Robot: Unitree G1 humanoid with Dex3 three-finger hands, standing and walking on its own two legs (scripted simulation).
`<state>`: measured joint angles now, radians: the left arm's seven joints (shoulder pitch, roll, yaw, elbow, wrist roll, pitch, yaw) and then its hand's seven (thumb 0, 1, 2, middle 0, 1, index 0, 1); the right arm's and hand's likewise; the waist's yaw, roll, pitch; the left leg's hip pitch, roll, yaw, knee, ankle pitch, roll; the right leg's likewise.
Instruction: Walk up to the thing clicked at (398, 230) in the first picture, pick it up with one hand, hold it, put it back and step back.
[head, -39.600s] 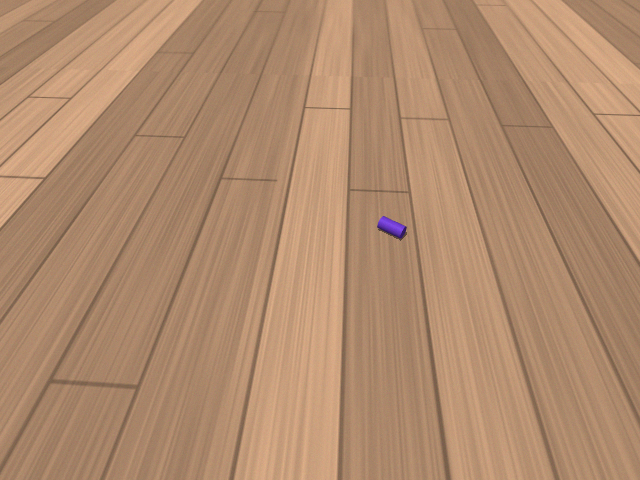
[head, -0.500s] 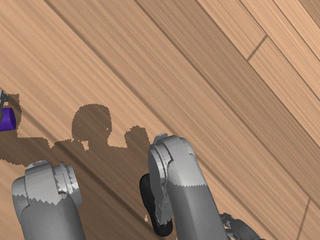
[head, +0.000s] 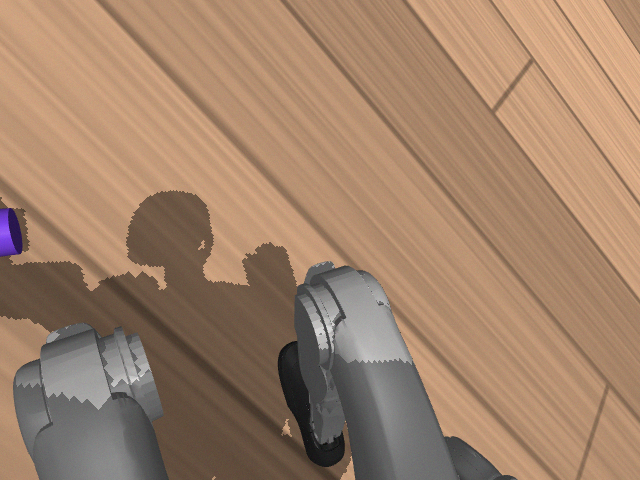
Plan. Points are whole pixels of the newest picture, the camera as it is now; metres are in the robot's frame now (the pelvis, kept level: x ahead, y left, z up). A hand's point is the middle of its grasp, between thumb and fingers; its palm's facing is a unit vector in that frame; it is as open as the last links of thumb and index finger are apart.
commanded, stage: rest palm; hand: left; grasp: from above
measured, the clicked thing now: out of the picture +0.44 +0.32 -0.26
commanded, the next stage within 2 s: close in 0.40 s
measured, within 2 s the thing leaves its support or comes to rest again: neither
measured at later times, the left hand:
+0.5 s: hand out of the picture +0.42 +0.31 -0.23, palm faces -0.39 -0.12 -0.91, open 14.2 cm
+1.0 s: hand out of the picture +0.40 +0.29 -0.23, palm faces -0.37 -0.04 -0.93, open 13.4 cm
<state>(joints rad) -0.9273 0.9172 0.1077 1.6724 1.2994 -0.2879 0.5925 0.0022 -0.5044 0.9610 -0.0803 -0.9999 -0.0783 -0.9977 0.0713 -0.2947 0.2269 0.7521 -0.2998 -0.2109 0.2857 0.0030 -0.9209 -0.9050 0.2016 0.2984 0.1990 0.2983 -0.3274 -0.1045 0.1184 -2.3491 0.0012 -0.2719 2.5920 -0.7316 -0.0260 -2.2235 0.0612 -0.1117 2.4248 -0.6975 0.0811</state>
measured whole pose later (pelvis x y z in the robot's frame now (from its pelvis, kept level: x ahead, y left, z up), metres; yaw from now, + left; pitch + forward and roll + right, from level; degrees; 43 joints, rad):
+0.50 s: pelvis -0.01 +0.00 +0.00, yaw -1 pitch +26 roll -13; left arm -0.95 0.90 0.14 1.73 1.30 -0.20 0.71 0.00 -0.50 0.97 -0.09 -0.96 -0.08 -0.97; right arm 0.06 -0.35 0.21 0.74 -0.29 -0.26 0.30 0.00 -0.91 -0.90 0.20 0.30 0.20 0.30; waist -0.35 -0.11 0.11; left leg -2.36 0.02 -0.27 2.58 -0.71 -0.02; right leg -2.24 0.07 -0.11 2.40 -0.66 0.08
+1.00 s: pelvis -0.01 +0.00 +0.01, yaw -1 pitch +25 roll -14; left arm -0.86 0.86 0.05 1.67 1.40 -0.29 0.81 0.00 -0.37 0.90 -0.15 -0.94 -0.16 -0.93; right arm 0.01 -0.30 0.23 0.76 -0.31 -0.21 0.29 0.00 -0.90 -0.90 0.20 0.30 0.20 0.30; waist -0.33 -0.12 0.12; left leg -2.31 0.02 -0.28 2.58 -0.73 -0.02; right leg -2.19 0.08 -0.12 2.40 -0.67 0.08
